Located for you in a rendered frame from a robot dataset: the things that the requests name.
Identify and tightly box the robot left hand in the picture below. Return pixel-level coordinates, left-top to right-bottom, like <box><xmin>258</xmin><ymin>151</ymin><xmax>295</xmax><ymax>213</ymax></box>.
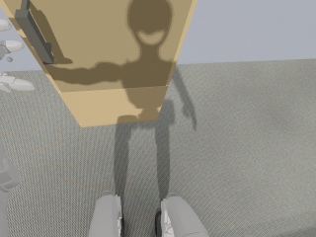
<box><xmin>0</xmin><ymin>19</ymin><xmax>36</xmax><ymax>93</ymax></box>

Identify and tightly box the robot left upper arm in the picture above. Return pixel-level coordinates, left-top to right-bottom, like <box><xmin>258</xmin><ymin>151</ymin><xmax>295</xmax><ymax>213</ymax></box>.
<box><xmin>0</xmin><ymin>149</ymin><xmax>21</xmax><ymax>237</ymax></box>

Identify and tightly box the handle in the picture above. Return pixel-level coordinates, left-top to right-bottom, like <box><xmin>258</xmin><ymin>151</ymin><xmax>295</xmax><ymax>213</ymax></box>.
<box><xmin>14</xmin><ymin>0</ymin><xmax>54</xmax><ymax>65</ymax></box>

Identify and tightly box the cupboard door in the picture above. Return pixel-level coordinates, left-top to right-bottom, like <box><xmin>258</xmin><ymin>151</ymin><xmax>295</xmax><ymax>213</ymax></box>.
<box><xmin>3</xmin><ymin>0</ymin><xmax>193</xmax><ymax>93</ymax></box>

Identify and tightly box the robot right thigh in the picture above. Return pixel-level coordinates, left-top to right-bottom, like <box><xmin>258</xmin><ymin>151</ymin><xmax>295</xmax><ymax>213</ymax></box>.
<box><xmin>160</xmin><ymin>196</ymin><xmax>209</xmax><ymax>237</ymax></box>

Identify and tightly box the right robot shin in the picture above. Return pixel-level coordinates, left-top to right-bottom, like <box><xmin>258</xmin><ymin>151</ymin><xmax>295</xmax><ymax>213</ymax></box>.
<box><xmin>161</xmin><ymin>193</ymin><xmax>177</xmax><ymax>237</ymax></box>

